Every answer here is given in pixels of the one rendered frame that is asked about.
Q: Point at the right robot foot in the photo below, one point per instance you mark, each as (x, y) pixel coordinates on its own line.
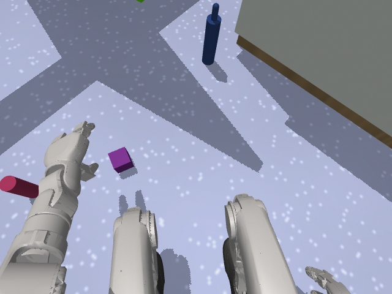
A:
(229, 267)

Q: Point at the right robot hand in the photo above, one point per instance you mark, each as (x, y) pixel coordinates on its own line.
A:
(326, 281)

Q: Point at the left robot arm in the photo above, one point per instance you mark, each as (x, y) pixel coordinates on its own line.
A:
(33, 262)

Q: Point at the left robot hand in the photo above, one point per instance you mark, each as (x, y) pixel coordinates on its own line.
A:
(73, 148)

